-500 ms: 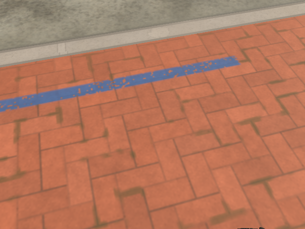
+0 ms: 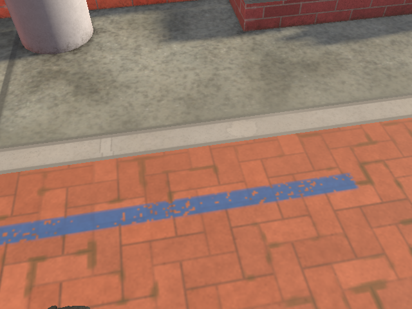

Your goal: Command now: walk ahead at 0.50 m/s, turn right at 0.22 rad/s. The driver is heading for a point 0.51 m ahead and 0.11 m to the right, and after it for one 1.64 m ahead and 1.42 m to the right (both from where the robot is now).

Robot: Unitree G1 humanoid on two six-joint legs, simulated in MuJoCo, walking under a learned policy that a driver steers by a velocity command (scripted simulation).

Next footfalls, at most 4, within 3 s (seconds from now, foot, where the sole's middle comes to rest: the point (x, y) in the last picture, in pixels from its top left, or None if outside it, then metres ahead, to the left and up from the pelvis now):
0.36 left None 0.39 0.11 -0.77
0.82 right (277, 306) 0.52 -0.21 -0.77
1.28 left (216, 274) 0.64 -0.02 -0.77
1.72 right None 0.40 -0.16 -0.77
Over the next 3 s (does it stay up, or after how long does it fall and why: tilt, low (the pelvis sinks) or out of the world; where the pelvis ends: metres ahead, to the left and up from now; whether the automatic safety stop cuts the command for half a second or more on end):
stays up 0.68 -0.17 0.01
